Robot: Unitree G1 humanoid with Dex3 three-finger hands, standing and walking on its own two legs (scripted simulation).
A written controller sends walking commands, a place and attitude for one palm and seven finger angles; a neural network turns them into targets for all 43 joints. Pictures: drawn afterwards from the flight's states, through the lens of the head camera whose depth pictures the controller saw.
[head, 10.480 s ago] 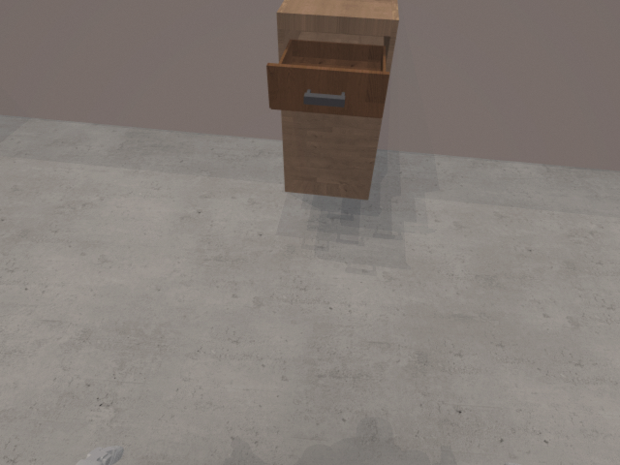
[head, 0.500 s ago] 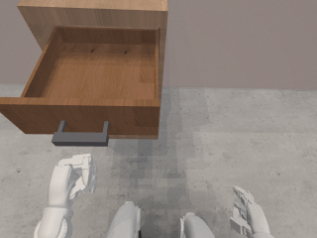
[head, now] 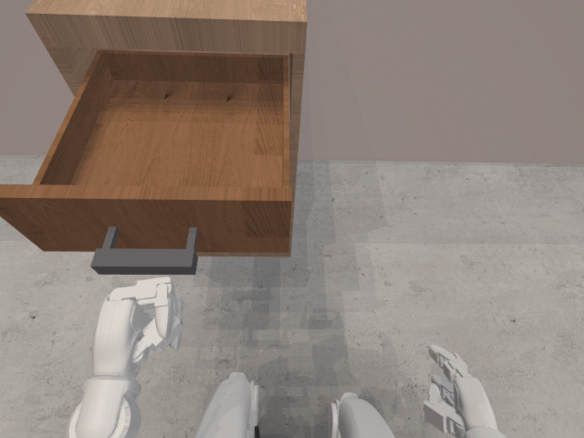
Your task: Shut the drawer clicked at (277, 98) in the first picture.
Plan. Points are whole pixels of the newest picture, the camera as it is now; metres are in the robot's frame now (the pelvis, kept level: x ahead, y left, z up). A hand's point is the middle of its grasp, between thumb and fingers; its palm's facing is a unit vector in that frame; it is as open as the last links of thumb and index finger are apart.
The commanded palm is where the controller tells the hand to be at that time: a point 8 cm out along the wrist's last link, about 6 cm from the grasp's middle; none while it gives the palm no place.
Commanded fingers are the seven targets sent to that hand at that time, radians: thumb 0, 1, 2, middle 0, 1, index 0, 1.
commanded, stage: push the drawer shut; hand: left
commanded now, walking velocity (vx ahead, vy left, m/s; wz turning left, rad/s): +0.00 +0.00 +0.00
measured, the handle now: (149, 247) +0.35 +0.21 +0.04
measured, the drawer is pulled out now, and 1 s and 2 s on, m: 0.30 0.21 0.09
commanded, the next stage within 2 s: none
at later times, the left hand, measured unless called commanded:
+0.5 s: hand (178, 296) +0.29 +0.16 +0.03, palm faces +0.05 -1.00 -0.07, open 3.2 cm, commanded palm +0.29 +0.22 +0.04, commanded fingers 0.00 0.90 0.90 -1.40 -1.60 -1.40 -1.60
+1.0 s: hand (181, 244) +0.36 +0.17 +0.03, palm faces +0.04 -1.00 -0.05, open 3.2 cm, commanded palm +0.35 +0.22 +0.04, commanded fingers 0.00 0.90 0.90 -1.40 -1.60 -1.40 -1.60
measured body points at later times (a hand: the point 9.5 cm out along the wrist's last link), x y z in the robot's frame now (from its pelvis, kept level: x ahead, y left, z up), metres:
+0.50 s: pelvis -0.01 -0.01 +0.00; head +0.09 -0.01 +0.44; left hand +0.28 +0.21 +0.04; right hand +0.16 -0.26 -0.11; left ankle +0.05 +0.11 -0.62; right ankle +0.00 -0.10 -0.62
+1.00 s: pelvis -0.02 +0.00 +0.00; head +0.09 +0.02 +0.44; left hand +0.35 +0.23 +0.04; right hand +0.11 -0.25 -0.11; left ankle +0.05 +0.11 -0.62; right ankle +0.00 -0.10 -0.62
